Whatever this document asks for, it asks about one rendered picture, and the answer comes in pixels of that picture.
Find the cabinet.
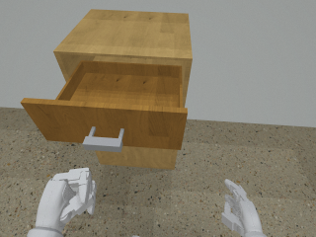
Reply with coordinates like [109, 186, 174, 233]
[53, 9, 193, 170]

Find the robot left forearm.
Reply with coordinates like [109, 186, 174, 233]
[27, 227, 64, 237]

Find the robot right hand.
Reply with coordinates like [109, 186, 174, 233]
[221, 179, 263, 237]

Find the robot left hand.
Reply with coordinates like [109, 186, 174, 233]
[35, 167, 97, 232]

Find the drawer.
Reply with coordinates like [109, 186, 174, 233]
[21, 60, 188, 150]

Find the handle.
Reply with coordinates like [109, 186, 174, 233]
[82, 126, 124, 152]

